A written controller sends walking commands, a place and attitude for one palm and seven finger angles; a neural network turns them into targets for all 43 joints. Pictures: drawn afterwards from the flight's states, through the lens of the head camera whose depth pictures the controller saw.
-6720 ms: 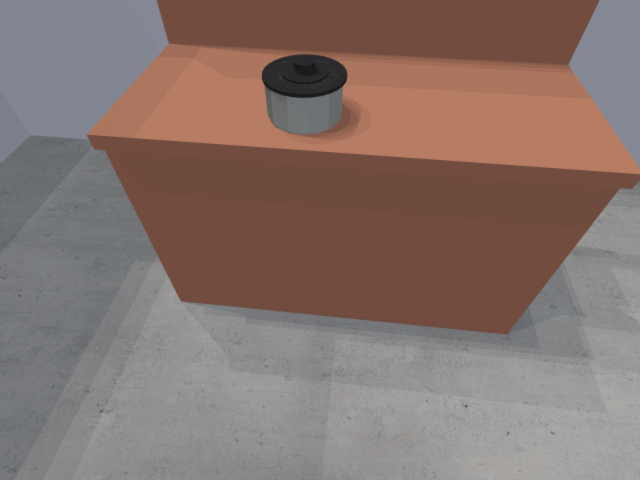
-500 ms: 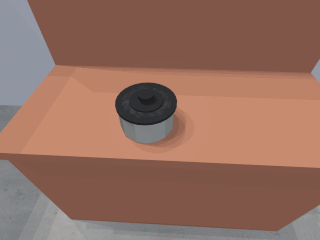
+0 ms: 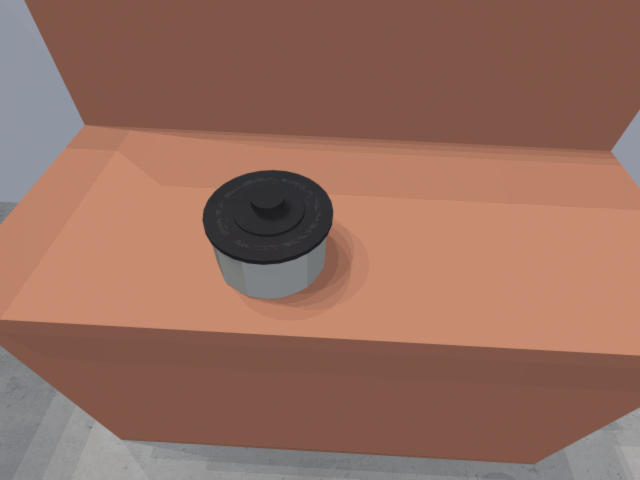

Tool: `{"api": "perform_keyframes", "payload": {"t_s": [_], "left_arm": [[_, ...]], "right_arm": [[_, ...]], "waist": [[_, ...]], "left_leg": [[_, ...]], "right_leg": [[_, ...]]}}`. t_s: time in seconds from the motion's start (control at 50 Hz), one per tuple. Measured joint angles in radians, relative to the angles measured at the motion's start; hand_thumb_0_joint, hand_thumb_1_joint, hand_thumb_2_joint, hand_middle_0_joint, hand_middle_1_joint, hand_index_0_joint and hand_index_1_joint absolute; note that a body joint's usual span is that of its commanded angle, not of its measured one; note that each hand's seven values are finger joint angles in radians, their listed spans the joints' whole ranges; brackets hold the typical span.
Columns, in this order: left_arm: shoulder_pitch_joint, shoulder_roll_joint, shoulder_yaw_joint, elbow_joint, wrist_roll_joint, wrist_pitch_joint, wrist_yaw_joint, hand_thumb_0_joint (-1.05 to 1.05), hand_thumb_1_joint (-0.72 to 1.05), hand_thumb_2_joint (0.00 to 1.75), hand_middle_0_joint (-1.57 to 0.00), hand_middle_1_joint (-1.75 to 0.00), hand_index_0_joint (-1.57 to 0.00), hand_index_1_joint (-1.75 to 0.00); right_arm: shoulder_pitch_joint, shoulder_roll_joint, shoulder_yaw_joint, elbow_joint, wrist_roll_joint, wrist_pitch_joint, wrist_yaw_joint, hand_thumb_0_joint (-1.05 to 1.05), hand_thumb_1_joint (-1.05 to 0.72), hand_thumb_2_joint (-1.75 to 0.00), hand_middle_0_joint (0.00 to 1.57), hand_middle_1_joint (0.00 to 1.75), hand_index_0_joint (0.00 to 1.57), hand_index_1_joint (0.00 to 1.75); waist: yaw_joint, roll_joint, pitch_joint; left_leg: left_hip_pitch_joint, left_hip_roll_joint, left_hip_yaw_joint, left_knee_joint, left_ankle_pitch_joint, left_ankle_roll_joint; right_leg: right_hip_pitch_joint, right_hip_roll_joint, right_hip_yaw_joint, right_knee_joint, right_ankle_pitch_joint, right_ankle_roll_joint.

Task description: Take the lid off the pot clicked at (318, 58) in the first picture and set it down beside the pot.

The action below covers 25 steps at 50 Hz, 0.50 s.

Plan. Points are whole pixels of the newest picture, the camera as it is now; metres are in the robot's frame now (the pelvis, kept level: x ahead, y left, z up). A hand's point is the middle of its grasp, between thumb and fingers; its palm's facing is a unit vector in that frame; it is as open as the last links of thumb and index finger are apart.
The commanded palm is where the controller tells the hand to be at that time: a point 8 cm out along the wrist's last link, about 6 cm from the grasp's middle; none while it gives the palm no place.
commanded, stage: look again from close up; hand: left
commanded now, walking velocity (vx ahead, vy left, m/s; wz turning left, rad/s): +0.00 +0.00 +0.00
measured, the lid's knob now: (267, 200) +0.46 +0.11 +0.10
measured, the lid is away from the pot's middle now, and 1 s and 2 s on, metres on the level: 0.00 0.00 0.00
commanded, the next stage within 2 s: lift the closed hand beside the body in 0.44 s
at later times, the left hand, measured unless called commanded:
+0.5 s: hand out of the picture -0.01 +0.16 -0.17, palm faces +0.02 -0.99 -0.17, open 7.4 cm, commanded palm none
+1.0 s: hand out of the picture +0.10 +0.20 -0.03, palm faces +0.25 -0.94 -0.25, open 3.9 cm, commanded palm +0.06 +0.25 +0.01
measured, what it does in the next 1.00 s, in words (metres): stands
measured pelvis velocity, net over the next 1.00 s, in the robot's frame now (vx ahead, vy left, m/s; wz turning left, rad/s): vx -0.02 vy -0.01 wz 0.04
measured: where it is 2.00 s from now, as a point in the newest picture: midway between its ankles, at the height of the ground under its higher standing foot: outside the picture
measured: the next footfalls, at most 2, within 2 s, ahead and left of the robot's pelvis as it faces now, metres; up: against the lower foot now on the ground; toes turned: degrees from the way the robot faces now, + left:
none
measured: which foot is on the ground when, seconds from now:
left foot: down 0.00-1.00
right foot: down 0.00-1.00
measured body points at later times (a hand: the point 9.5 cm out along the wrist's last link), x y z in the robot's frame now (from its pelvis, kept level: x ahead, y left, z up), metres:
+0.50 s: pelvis +0.00 +0.00 +0.00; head +0.02 +0.01 +0.45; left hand -0.01 +0.21 -0.16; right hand +0.00 -0.22 -0.15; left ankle +0.00 +0.10 -0.74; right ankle -0.01 -0.12 -0.74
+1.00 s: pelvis -0.02 -0.01 +0.00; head -0.03 +0.00 +0.45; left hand +0.09 +0.25 -0.01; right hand +0.19 -0.23 -0.05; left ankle +0.00 +0.10 -0.74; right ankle -0.01 -0.12 -0.74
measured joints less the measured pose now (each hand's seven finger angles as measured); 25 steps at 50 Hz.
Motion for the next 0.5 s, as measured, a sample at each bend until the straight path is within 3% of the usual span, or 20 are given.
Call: {"api": "perform_keyframes", "payload": {"t_s": [0.5], "left_arm": [[0.014,-0.018,-0.008,0.047,-0.004,0.003,-0.002,0.00,0.90,0.89,-0.20,-0.30,-0.20,-0.30]], "right_arm": [[0.021,0.036,0.006,0.069,0.004,-0.002,-0.003,0.01,-0.92,-0.90,0.20,0.30,0.19,0.30]], "waist": [[0.004,-0.009,0.027]], "left_leg": [[0.030,0.007,0.000,-0.043,0.020,-0.005]], "right_leg": [[0.034,0.009,-0.001,-0.052,0.025,-0.004]]}}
